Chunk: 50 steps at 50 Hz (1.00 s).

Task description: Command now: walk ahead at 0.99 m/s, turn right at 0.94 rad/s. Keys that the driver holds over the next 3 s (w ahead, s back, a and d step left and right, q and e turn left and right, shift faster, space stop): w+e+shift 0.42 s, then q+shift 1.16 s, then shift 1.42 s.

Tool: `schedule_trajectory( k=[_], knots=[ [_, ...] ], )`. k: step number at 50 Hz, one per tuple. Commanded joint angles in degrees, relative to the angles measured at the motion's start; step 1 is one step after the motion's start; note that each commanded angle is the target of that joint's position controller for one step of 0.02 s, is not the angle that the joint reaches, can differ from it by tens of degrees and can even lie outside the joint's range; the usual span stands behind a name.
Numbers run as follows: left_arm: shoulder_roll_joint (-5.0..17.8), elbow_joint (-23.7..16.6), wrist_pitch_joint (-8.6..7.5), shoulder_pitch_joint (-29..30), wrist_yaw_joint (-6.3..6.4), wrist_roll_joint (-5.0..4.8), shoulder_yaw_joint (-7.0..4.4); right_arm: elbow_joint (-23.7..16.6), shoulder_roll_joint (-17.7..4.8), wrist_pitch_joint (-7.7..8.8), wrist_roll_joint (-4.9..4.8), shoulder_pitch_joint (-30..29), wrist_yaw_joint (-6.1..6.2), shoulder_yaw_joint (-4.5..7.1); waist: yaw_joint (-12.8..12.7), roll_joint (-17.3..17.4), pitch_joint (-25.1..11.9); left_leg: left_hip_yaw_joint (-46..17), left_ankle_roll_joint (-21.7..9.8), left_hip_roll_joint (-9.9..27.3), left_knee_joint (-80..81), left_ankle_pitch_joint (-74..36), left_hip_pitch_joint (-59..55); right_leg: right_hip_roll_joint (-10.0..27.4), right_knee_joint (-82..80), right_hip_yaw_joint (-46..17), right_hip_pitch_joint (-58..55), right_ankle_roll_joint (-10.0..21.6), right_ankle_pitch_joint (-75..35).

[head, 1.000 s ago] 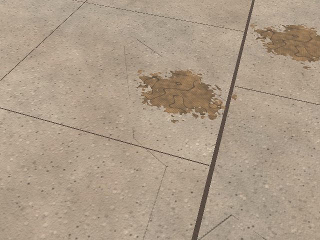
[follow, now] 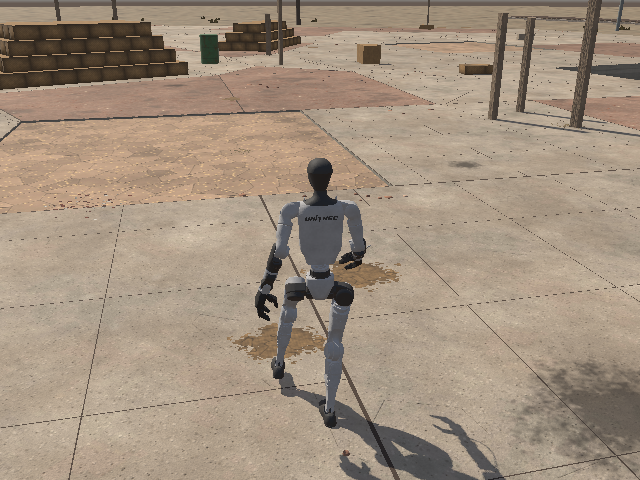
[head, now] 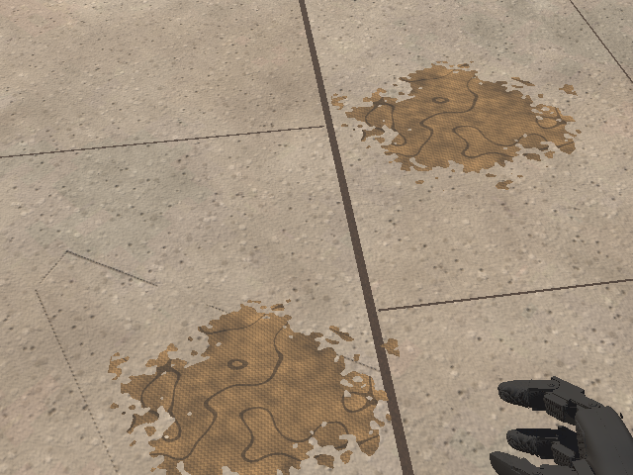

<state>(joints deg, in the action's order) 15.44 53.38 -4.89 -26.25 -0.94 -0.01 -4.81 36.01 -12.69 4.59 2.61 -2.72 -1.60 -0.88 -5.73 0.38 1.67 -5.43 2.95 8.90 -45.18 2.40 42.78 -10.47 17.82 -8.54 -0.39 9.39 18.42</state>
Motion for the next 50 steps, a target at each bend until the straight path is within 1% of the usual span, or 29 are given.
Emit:
schedule_trajectory(
  k=[1,3,4,5,6,7,8,9,10,11,12,16,19,21,23,24,26,28,29,30,31,32,33,35,38,40,43,47,50],
  knots=[
    [10.7,-4.7,-1.04,1.2,-0.27,-0.5,-2.74,-4.5,-5.4,0.16,-1.23,-3.6,0.1,0.98,0.4,-3.8,2.4,6.7,-1.2,-6.3,10.6,-8.5,-16.8,10.5,-6.2,-10.8,12.9,5.1,-32.0],
    [11.7,-5.5,-0.88,2.4,0.22,-0.35,-3.08,-4.1,-7.9,0.48,-1.19,-0.2,0.75,1.93,2.3,-4.6,-0.8,5.5,-2.0,-8.4,16.1,-6.0,-23.3,11.2,0.5,-11.9,7.1,2.4,-41.2],
    [13.3,-6.0,-0.9,3.2,0.29,0.09,-3.39,-2.6,-10.7,0.71,-1.41,5.6,1.41,3.12,5.3,-4.7,-5.3,5.1,-2.6,-9.9,15.7,-1.9,-29.8,11.2,8.6,-12.2,4.6,1.0,-48.7],
    [15.5,-6.8,-0.93,6.5,0.2,0.47,-3.83,-0.4,-13.3,0.93,-1.69,16.0,2.28,4.47,12.2,-4.9,-10.8,5.3,-2.9,-9.3,15.1,2.2,-40.5,10.5,21.1,-11.6,6.9,-0.2,-49.8],
    [13.1,-8.4,-1.39,10.3,-0.03,1.01,-3.16,2.7,-16.5,0.84,-1.08,29.2,3.49,5.91,18.9,-3.9,-17.2,2.4,-3.3,-4.8,11.6,9.5,-55.2,8.1,37.2,-10.0,15.7,-1.1,-41.7],
    [1.8,-11.4,-1.78,10.7,0.16,0.63,-0.26,4.4,-19.9,1.01,1.61,37.2,4.12,6.75,18.5,12.2,-22.3,-15.8,-4.0,10.9,15.2,29.3,-68.0,2.7,57.7,-5.5,31.7,-1.0,6.5],
    [1.7,-15.1,-1.51,2.8,0.39,-2.67,0.97,3.1,-22.5,1.03,2.12,28.7,2.83,7.42,8.7,27.7,-26.9,-49.4,-8.6,20.3,30.4,37.6,-67.9,2.8,66.8,-1.6,42.2,-1.2,9.5],
    [5.8,-12.2,-0.09,5.9,1.05,-0.81,0.78,0.8,-14.9,0.63,1.74,20.2,2.19,6.58,8.5,14.6,-17.7,-42.4,-9.9,17.0,31.5,47.6,-59.0,8.3,68.4,0.7,45.0,-1.2,2.4],
    [7.0,-12.1,0.64,9.5,0.33,0.47,0.51,0.9,-10.3,0.29,1.11,17.6,2.0,5.49,8.7,6.3,-10.6,-30.1,-9.7,13.8,30.6,39.6,-50.8,10.7,65.1,2.7,44.3,-2.0,-2.1],
    [6.8,-12.4,1.27,12.0,-0.56,1.18,0.44,2.5,-9.1,0.15,1.29,18.3,1.94,5.17,8.5,2.0,-7.3,-21.8,-8.9,11.5,30.5,28.8,-45.6,12.4,62.9,3.2,43.1,-2.5,-3.1],
    [5.4,-13.9,1.91,14.4,-1.63,2.0,0.63,4.9,-8.1,0.37,0.99,21.0,2.18,4.69,8.0,2.4,-4.9,-14.8,-8.2,9.6,30.8,21.9,-42.3,14.0,61.6,3.1,42.9,-2.7,-3.4],
    [2.1,-18.5,4.22,19.9,-3.38,2.08,2.27,9.8,-5.7,2.34,-1.39,24.9,0.72,4.06,5.9,4.8,-0.7,1.8,-5.5,7.5,33.6,1.6,-38.4,16.6,59.0,5.1,46.5,-2.7,-7.7],
    [2.8,-21.2,4.45,24.9,-3.91,1.7,2.82,10.3,-7.2,3.24,-1.12,23.4,0.8,4.18,4.4,4.4,2.7,12.2,-4.4,5.2,36.6,-7.5,-35.8,16.2,50.7,7.9,45.8,-2.5,-15.9],
    [3.6,-22.2,4.51,29.8,-4.45,1.73,3.04,11.6,-7.8,3.21,-1.15,25.8,1.18,4.21,5.7,1.7,6.1,17.6,-3.4,2.9,38.3,-13.7,-37.7,14.6,41.7,12.8,45.4,-1.6,-18.1],
    [0.9,-22.9,3.3,32.8,-5.14,2.59,4.38,12.7,-8.6,2.96,-1.0,28.4,1.74,3.91,6.1,0.5,9.1,19.8,-3.6,2.8,38.4,-31.1,-35.4,11.4,28.0,16.3,36.5,-0.7,-19.1],
    [0.6,-21.7,2.69,31.3,-5.03,2.99,4.57,13.3,-10.4,2.85,-1.28,30.1,2.05,4.0,5.8,1.3,7.4,19.4,-4.3,3.2,36.3,-44.8,-36.7,8.0,24.7,18.2,30.4,-0.2,-19.1],
    [3.1,-17.0,1.78,19.4,-3.8,3.73,3.62,13.9,-15.5,1.87,-2.1,29.6,2.82,4.66,-0.3,5.5,0.4,18.3,-5.6,4.8,22.2,-59.1,-38.8,3.4,19.3,16.2,15.1,0.6,-16.1],
    [7.2,-10.6,0.83,3.5,-1.82,4.79,1.94,13.5,-15.1,0.99,-3.5,27.0,2.91,4.25,-8.0,6.2,-6.9,18.1,-6.2,1.8,-3.8,-44.6,-33.7,8.2,7.2,9.7,-3.8,2.5,-29.0],
    [11.9,-10.0,0.46,5.4,-0.74,5.7,1.27,12.3,-7.1,0.47,-3.28,31.9,2.25,3.18,-0.9,-6.8,-13.5,16.3,-5.1,-7.9,-27.7,28.2,-19.8,25.9,18.0,-2.3,-18.8,3.7,-68.2],
    [14.0,-12.6,-0.05,3.5,-0.38,3.9,0.13,11.6,-5.8,-0.49,-7.56,40.6,3.2,2.5,0.3,-8.1,-33.5,-0.7,-5.2,-11.5,-46.2,36.2,-10.5,42.2,22.8,-20.9,-34.4,13.9,-92.1],
    [12.2,-13.2,0.78,5.2,0.47,1.48,-0.29,10.9,-9.7,-0.73,-6.35,33.6,3.68,3.34,-0.8,-1.0,-32.6,-2.3,-5.2,-8.7,-42.8,27.0,-11.4,37.5,16.1,-15.7,-24.0,11.5,-80.6],
    [8.1,-12.2,0.52,9.8,0.55,0.67,1.08,10.5,-8.8,-0.79,-5.37,30.9,3.35,3.31,2.3,-0.9,-20.7,0.3,-4.7,-6.2,-35.7,23.8,-9.6,34.3,11.1,-10.2,-13.5,9.3,-67.7],
    [4.7,-11.4,0.24,12.1,0.71,1.08,1.91,11.3,-7.6,-1.18,-3.71,29.5,3.13,3.23,4.6,1.6,-12.0,1.6,-4.1,-4.6,-30.1,22.9,-9.5,31.4,7.6,-6.3,-4.6,6.5,-60.2],
    [2.9,-11.1,0.12,12.8,1.76,0.56,2.56,12.0,-6.2,-3.88,-1.57,30.8,2.12,3.9,7.0,-0.7,-6.1,3.5,-2.8,-4.6,-27.1,21.3,-15.8,28.9,2.0,1.6,8.7,4.4,-57.8],
    [4.1,-11.1,-0.77,14.4,1.89,0.52,1.87,10.6,-3.4,-5.77,-1.64,30.3,1.41,4.51,9.8,-3.1,-7.1,5.4,-2.4,-4.8,-23.9,17.0,-16.7,27.6,-0.8,9.1,13.4,4.4,-54.0],
    [2.8,-11.3,-0.6,16.4,2.23,0.56,2.18,8.7,-2.8,-6.2,-1.45,26.9,1.18,4.65,10.5,-5.6,-5.4,6.4,-2.7,-3.9,-18.5,10.9,-14.2,25.9,-1.0,14.2,14.4,3.3,-49.8],
    [2.2,-11.5,-0.06,16.8,2.51,0.6,2.28,6.6,-2.0,-6.43,-1.22,21.9,0.06,4.19,9.2,-7.8,-4.5,9.2,-3.8,-4.2,-5.6,0.3,-17.3,23.8,0.3,20.8,15.2,1.0,-41.0],
    [5.2,-11.4,1.25,13.8,2.23,0.47,0.86,3.5,-4.3,-7.1,-0.64,17.4,-1.11,4.81,6.8,-6.6,-4.1,12.1,-5.6,-5.8,2.5,4.2,-19.1,28.0,6.1,21.6,10.8,-0.6,-34.8],
    [6.5,-11.8,2.82,13.2,2.17,0.19,-0.05,1.8,-5.6,-6.79,-0.56,18.3,-0.77,5.63,7.0,-5.9,-3.6,13.3,-8.0,-7.9,8.3,11.5,-21.9,30.2,16.0,22.0,9.1,-3.4,-34.4]
  ],
)
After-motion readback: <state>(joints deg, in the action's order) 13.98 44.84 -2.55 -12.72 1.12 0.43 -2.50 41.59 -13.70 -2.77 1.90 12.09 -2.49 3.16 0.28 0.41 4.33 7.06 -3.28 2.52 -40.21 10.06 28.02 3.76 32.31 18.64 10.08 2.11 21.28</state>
